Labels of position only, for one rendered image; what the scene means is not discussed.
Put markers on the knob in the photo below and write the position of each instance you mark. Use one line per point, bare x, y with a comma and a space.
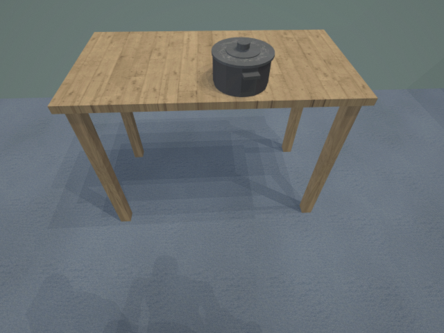
243, 44

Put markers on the table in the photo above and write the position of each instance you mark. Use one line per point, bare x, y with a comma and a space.
151, 71

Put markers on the pot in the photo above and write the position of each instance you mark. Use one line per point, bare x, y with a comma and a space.
240, 82

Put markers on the lid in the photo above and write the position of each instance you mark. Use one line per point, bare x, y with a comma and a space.
259, 54

